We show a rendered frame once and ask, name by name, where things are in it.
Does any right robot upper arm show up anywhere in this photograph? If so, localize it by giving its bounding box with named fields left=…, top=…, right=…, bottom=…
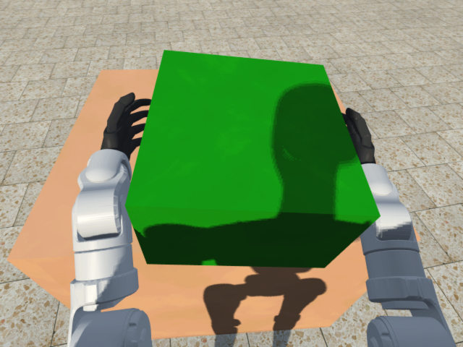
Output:
left=367, top=316, right=454, bottom=347

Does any robot left hand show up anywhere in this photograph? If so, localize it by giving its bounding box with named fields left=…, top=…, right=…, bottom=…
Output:
left=101, top=93, right=151, bottom=160

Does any robot right forearm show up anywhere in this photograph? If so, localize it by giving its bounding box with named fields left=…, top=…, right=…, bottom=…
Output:
left=360, top=163, right=456, bottom=347

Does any robot left forearm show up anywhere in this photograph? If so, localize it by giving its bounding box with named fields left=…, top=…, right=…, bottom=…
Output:
left=67, top=149, right=139, bottom=347

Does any pedestal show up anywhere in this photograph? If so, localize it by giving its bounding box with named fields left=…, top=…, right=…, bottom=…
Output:
left=7, top=69, right=421, bottom=340

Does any left robot upper arm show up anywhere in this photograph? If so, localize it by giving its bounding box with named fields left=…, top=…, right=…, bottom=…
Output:
left=69, top=308, right=153, bottom=347

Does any robot right hand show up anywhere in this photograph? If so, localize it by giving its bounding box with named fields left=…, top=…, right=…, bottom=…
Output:
left=341, top=108, right=376, bottom=165

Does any carton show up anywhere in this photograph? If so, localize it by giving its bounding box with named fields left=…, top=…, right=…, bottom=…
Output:
left=125, top=50, right=381, bottom=268

